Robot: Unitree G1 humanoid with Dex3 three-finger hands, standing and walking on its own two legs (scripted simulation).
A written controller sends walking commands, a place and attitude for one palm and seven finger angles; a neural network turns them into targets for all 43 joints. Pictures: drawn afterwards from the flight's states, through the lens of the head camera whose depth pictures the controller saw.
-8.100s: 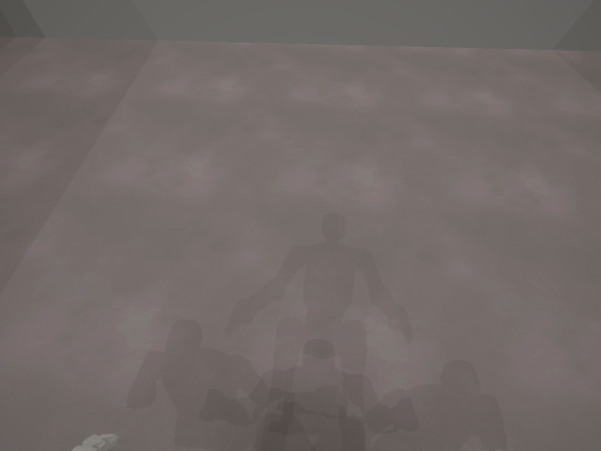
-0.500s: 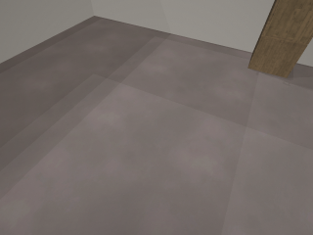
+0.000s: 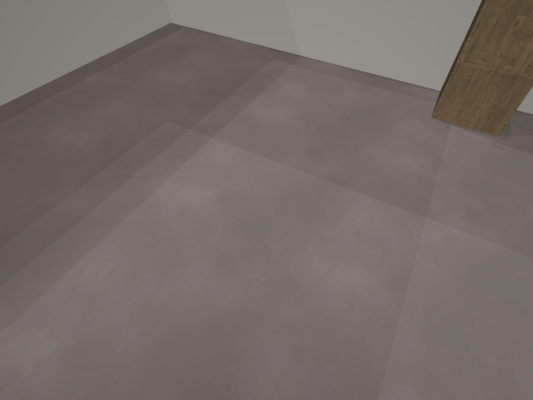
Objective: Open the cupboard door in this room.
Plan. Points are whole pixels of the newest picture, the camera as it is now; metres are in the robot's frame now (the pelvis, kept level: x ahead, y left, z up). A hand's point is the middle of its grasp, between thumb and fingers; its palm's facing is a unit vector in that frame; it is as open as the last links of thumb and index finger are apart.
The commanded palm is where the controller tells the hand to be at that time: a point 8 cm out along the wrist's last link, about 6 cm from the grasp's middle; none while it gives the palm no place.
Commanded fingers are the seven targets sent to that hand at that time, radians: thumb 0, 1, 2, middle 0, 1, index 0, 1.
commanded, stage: stand and wait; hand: left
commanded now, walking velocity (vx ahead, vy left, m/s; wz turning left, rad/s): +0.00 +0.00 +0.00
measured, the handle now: out of the picture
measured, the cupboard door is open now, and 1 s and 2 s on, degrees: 0 0 0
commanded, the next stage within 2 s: turn or walk to find it in 0.52 s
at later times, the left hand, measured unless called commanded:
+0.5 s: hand out of the picture +0.05 +0.23 -0.16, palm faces +0.00 -0.95 -0.31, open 7.3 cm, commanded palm none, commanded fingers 0.00 0.90 0.90 -0.20 -0.30 -0.20 -0.30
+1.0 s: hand out of the picture +0.06 +0.21 -0.18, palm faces +0.11 -0.96 -0.25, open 7.3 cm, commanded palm none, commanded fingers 0.00 0.90 0.90 -0.20 -0.30 -0.20 -0.30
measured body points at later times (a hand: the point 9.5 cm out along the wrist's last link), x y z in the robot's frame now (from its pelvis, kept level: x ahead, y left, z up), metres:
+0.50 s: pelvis +0.00 +0.00 +0.01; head +0.01 -0.01 +0.46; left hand +0.05 +0.28 -0.13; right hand +0.06 -0.29 -0.14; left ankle +0.01 +0.12 -0.74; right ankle +0.01 -0.13 -0.74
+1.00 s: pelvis +0.01 +0.00 -0.01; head +0.05 +0.01 +0.44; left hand +0.05 +0.26 -0.16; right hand +0.10 -0.23 -0.16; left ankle +0.01 +0.12 -0.74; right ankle -0.01 -0.13 -0.71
